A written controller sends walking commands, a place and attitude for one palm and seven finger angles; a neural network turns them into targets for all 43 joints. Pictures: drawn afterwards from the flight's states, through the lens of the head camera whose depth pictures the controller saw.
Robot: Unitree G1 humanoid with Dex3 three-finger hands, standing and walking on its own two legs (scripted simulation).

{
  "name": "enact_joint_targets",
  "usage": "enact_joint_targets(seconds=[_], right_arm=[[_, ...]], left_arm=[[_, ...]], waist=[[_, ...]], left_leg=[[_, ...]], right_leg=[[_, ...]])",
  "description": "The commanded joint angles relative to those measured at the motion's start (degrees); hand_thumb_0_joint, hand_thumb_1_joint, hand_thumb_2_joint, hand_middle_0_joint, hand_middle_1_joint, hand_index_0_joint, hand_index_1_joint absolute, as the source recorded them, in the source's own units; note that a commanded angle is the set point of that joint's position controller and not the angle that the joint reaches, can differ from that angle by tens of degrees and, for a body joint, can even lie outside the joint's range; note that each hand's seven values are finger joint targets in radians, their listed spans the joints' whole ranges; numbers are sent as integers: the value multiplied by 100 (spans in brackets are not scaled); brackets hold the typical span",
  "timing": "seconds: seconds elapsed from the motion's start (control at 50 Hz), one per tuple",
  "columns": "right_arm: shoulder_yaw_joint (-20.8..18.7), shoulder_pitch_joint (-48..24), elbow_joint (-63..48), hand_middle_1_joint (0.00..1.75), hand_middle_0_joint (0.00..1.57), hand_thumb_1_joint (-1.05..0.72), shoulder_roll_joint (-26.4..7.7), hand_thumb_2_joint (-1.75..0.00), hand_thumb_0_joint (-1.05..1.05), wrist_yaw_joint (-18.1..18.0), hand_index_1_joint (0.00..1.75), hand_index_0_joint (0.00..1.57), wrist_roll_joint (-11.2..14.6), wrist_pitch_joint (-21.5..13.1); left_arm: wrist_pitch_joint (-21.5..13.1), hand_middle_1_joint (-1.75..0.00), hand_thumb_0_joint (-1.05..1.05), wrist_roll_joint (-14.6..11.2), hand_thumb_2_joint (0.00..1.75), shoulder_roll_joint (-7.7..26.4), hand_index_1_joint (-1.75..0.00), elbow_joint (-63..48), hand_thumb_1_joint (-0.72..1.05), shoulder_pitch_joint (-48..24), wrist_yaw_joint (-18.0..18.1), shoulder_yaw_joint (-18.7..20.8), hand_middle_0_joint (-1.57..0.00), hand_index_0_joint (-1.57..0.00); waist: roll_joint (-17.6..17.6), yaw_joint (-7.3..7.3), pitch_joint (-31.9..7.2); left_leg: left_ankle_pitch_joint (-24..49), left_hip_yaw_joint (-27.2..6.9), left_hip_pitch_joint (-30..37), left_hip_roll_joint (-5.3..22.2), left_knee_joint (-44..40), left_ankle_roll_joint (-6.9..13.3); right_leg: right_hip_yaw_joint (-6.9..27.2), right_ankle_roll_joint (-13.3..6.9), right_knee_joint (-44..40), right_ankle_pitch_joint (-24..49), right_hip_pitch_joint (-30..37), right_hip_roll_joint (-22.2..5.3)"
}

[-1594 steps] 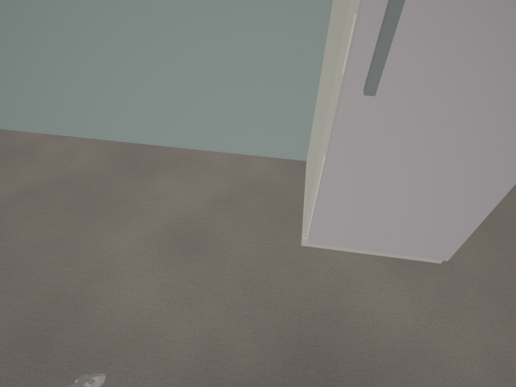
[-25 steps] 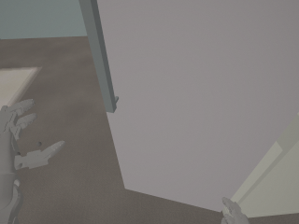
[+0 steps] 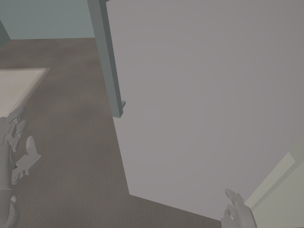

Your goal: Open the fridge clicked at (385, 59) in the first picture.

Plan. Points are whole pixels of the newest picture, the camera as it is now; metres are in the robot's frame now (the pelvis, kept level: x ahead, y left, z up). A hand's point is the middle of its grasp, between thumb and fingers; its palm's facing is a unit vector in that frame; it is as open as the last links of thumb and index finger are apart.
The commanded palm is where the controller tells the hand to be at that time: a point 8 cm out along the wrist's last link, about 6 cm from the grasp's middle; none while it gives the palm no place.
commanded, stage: draw the hand back to the body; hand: left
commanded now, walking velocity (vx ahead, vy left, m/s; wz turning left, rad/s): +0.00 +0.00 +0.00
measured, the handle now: (113, 65) +0.44 +0.18 +0.24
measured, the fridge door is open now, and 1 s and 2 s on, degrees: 71 71 71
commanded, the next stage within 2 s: step back with the hand held close in 0.14 s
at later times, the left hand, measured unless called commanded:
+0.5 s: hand (41, 159) +0.19 +0.26 +0.15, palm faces +0.39 -0.81 -0.44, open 7.4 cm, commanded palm +0.12 +0.31 +0.17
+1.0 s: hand out of the picture +0.06 +0.30 +0.15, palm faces +0.50 -0.78 -0.38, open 7.4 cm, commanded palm +0.01 +0.33 +0.17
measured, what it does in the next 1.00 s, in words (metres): shifts its weight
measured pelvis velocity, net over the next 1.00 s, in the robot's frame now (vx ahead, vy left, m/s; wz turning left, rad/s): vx -0.12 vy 0.03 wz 0.04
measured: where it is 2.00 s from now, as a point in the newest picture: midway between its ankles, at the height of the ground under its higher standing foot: outside the picture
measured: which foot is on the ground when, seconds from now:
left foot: down 0.00-1.00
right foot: down 0.00-1.00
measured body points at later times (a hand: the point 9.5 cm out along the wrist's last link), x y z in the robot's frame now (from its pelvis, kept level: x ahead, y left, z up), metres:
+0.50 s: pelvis -0.02 +0.01 +0.00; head -0.01 +0.00 +0.45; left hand +0.16 +0.30 +0.18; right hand +0.17 -0.23 -0.08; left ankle +0.00 +0.12 -0.74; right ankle -0.02 -0.14 -0.74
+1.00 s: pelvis -0.12 +0.03 -0.02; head -0.12 +0.05 +0.43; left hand +0.03 +0.34 +0.17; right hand +0.06 -0.20 -0.09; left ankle -0.01 +0.12 -0.74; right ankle -0.02 -0.13 -0.74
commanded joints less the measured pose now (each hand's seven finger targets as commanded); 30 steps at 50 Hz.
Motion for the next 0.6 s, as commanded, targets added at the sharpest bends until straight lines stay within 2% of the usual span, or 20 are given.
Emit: enact_joint_targets(seconds=[0.0, 0.06, 0.1, 0.16, 0.18, 0.2, 0.22, 0.24, 0.26, 0.28, 0.3, 0.32, 0.36, 0.4, 0.42, 0.44, 0.46, 0.5, 0.54, 0.58], right_arm=[[-264, -671, -895, 30, 20, -90, -618, -90, 0, -82, 30, 20, -4, -279], [-243, -719, -914, 30, 20, -90, -580, -90, 0, -67, 30, 20, 12, -237], [-255, -713, -909, 30, 20, -90, -600, -90, 0, -77, 30, 20, -2, -230], [-246, -757, -933, 30, 20, -90, -561, -90, 0, -66, 30, 20, 22, -197], [-253, -750, -946, 30, 20, -90, -568, -90, 0, -66, 30, 20, 16, -208], [-253, -759, -924, 30, 20, -90, -584, -90, 0, -75, 30, 20, 5, -222], [-257, -753, -932, 30, 20, -90, -576, -90, 0, -80, 30, 20, 15, -213], [-243, -773, -938, 30, 20, -90, -565, -90, 0, -70, 30, 20, 16, -230], [-214, -777, -1192, 30, 20, -90, -679, -90, 0, -17, 30, 20, 79, -106], [-201, -762, -1000, 30, 20, -90, -570, -90, 0, -27, 30, 20, 35, -14], [-244, -823, -1065, 30, 20, -90, -601, -90, 0, -23, 30, 20, 32, 36], [-252, -735, -1084, 30, 20, -90, -581, -90, 0, -16, 30, 20, 24, 104], [-317, -627, -1184, 30, 20, -90, -616, -90, 0, 9, 30, 20, 29, 215], [-376, -601, -1295, 30, 20, -90, -670, -90, 0, 6, 30, 20, 42, 296], [-380, -602, -1361, 30, 20, -90, -662, -90, 0, 8, 30, 20, 54, 345], [-391, -606, -1418, 30, 20, -90, -666, -90, 0, 10, 30, 20, 63, 390], [-407, -599, -1463, 30, 20, -90, -656, -90, 0, 1, 30, 20, 72, 423], [-426, -602, -1504, 30, 20, -90, -664, -90, 0, -28, 30, 20, 80, 466], [-438, -573, -1565, 30, 20, -90, -655, -90, 0, -45, 30, 20, 106, 479], [-439, -556, -1577, 30, 20, -90, -674, -90, 0, -69, 30, 20, 110, 466]], left_arm=[[-352, -30, 0, 30, 90, 1157, -30, -1179, 90, -625, 82, 662, -20, -20], [-338, -30, 0, 17, 90, 1118, -30, -1160, 90, -679, 59, 632, -20, -20], [-337, -30, 0, 7, 90, 1179, -30, -1079, 90, -583, 53, 715, -20, -20], [-345, -30, 0, -11, 90, 1120, -30, -1083, 90, -611, 31, 670, -20, -20], [-372, -30, 0, -4, 90, 1157, -30, -1181, 90, -636, 38, 692, -20, -20], [-370, -30, 0, -8, 90, 1219, -30, -1151, 90, -599, 41, 744, -20, -20], [-371, -30, 0, -9, 90, 1163, -30, -1160, 90, -583, 36, 710, -20, -20], [-391, -30, 0, 26, 90, 1063, -30, -1337, 90, -860, 31, 512, -20, -20], [-695, -30, 0, 86, 90, 1933, -30, -1864, 90, -1721, 136, 1304, -20, -20], [-730, -30, 0, 77, 90, 1455, -30, -1230, 90, -954, 99, 979, -20, -20], [-740, -30, 0, 110, 90, 1511, -30, -1287, 90, -861, 88, 990, -20, -20], [-718, -30, 0, 125, 90, 1333, -30, -1108, 90, -493, 81, 871, -20, -20], [-756, -30, 0, 124, 90, 1201, -30, -1180, 90, -61, 80, 801, -20, -20], [-807, -30, 0, 118, 90, 1303, -30, -1438, 90, 292, 110, 940, -20, -20], [-823, -30, 0, 99, 90, 1313, -30, -1492, 90, 489, 123, 973, -20, -20], [-840, -30, 0, 84, 90, 1319, -30, -1633, 90, 551, 130, 978, -20, -20], [-864, -30, 0, 72, 90, 1416, -30, -1732, 90, 614, 153, 1089, -20, -20], [-903, -30, 0, 64, 90, 1605, -30, -1856, 90, 690, 197, 1281, -20, -20], [-945, -30, 0, 49, 90, 1581, -30, -1946, 90, 693, 223, 1282, -20, -20], [-995, -30, 0, 55, 90, 1565, -30, -1909, 90, 626, 252, 1266, -20, -20]], waist=[[8, -79, -374], [97, -86, -292], [-42, -62, -282], [-30, -78, -198], [103, -71, -306], [16, -54, -280], [77, -63, -324], [271, -106, -338], [122, -314, -15], [-342, -364, -32], [-514, -325, -67], [-565, -365, -165], [-344, -381, -532], [33, -361, -959], [115, -372, -1056], [119, -373, -1139], [-29, -372, -1210], [-83, -365, -1267], [-123, -385, -1197], [-37, -395, -964]], left_leg=[[1395, 108, 61, -88, -354, 162], [1242, 123, 41, -88, -376, 154], [1256, 118, 7, -87, -387, 168], [1103, 137, -12, -81, -390, 170], [1087, 137, 27, -90, -399, 168], [1130, 128, 1, -95, -394, 181], [1189, 153, 55, -88, -375, 187], [1170, 161, 80, -108, -368, 180], [923, 96, -382, -3, -98, 257], [927, 37, -400, -17, 38, 252], [1040, 24, -392, -46, 142, 242], [1252, 53, -366, -26, 236, 226], [1723, 65, -338, 24, 268, 203], [2343, 28, -245, 101, 185, 190], [2505, 19, -260, 140, 179, 191], [2522, -11, -314, 168, 168, 190], [2490, -18, -364, 177, 168, 193], [2430, -72, -488, 191, 135, 197], [2137, -110, -671, 223, 72, 202], [1593, -184, -972, 257, -88, 240]], right_leg=[[-121, -160, -271, 1312, -80, 194], [-103, -145, -286, 1167, -138, 190], [-112, -149, -316, 1210, -87, 188], [-91, -134, -354, 1047, -155, 190], [-82, -139, -346, 1033, -106, 182], [-85, -144, -375, 1097, -78, 181], [-81, -137, -352, 1148, -82, 179], [-68, -136, -351, 1134, -111, 172], [312, -127, -651, 1453, -590, -94], [281, -144, -638, 1580, -678, -225], [316, -157, -635, 1840, -710, -285], [293, -162, -550, 2080, -732, -335], [202, -140, -306, 2382, -598, -358], [85, -108, -27, 2596, -378, -285], [95, -90, 73, 2598, -368, -253], [101, -75, 120, 2510, -351, -213], [103, -61, 145, 2503, -327, -194], [110, -64, 223, 2532, -285, -184], [141, -34, 265, 2298, -348, -133], [166, -7, 251, 1829, -438, -73]])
